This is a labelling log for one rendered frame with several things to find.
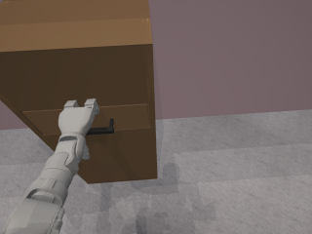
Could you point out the robot left forearm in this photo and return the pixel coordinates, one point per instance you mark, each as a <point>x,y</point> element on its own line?
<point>52,184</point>

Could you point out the robot left hand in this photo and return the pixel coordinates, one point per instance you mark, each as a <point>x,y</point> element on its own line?
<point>78,120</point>

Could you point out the drawer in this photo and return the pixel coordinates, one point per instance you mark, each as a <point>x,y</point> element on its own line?
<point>126,116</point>

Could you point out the robot left upper arm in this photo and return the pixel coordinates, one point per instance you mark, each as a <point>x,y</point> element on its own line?
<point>36,217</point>

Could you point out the handle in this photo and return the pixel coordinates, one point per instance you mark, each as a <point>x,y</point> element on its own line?
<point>102,130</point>

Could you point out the cabinet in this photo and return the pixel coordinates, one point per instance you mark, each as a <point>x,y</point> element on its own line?
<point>54,51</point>

